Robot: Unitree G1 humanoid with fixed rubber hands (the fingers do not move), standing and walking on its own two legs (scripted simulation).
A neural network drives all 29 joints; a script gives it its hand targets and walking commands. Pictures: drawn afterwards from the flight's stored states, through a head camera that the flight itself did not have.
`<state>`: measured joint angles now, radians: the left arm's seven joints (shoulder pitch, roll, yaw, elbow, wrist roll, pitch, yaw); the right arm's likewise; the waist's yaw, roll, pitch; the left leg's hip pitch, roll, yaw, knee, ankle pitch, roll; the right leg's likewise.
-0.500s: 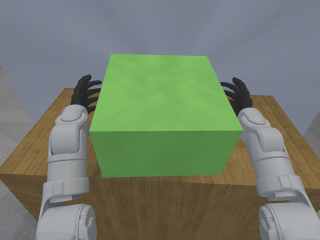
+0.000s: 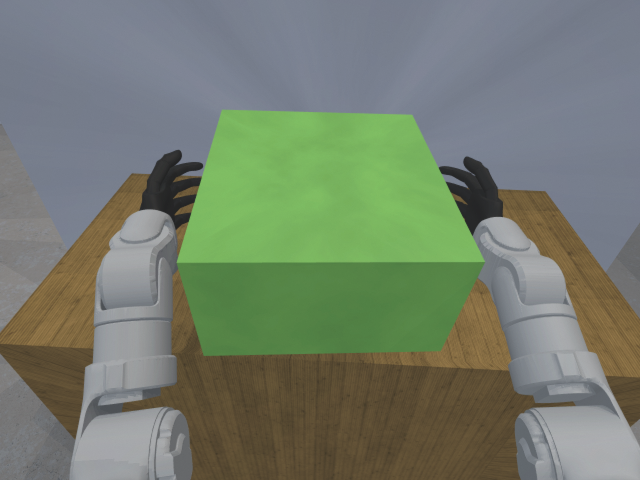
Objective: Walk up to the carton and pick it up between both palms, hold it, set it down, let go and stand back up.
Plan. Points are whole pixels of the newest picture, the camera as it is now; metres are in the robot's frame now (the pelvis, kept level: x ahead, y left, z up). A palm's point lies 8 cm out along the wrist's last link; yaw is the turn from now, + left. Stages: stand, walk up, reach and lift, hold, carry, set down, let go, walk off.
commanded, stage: hold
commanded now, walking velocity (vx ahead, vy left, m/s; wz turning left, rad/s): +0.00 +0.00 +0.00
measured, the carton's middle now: (321, 219) +0.42 +0.00 +0.16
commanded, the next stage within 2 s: none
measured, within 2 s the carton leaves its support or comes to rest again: neither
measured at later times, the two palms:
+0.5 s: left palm (164, 217) +0.37 +0.18 +0.21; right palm (484, 222) +0.36 -0.20 +0.20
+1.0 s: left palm (161, 215) +0.37 +0.19 +0.21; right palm (481, 216) +0.36 -0.19 +0.20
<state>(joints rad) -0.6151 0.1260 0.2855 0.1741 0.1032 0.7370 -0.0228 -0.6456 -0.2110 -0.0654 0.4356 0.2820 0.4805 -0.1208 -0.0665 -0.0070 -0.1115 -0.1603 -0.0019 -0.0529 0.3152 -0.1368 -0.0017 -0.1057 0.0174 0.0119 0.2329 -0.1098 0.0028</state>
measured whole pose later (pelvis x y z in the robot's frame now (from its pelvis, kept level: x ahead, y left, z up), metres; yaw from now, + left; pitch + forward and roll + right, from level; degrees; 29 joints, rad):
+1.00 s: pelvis +0.00 +0.00 +0.00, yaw +0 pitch -1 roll -1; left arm -0.62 0.12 0.29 0.19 0.11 0.73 -0.03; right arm -0.67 -0.22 -0.06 0.46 0.28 0.48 -0.12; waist -0.07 -0.01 -0.11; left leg -0.15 0.00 -0.05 0.31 -0.14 0.00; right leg -0.09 0.02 0.01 0.23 -0.11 0.00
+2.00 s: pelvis +0.00 +0.00 +0.00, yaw +0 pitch -1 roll -1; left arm -0.63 0.13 0.29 0.20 0.11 0.74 -0.03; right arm -0.66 -0.21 -0.07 0.46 0.28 0.48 -0.12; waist -0.06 -0.02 -0.11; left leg -0.16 0.00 -0.05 0.32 -0.14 0.00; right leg -0.10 0.02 0.01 0.23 -0.11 0.00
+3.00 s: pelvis +0.01 +0.00 +0.00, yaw +0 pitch -2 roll -1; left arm -0.58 0.12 0.28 0.13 0.11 0.75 -0.02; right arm -0.63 -0.22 -0.05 0.41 0.30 0.49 -0.13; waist -0.08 -0.02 -0.09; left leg -0.14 0.00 -0.05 0.32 -0.15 0.00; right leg -0.08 0.02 0.01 0.22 -0.12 0.00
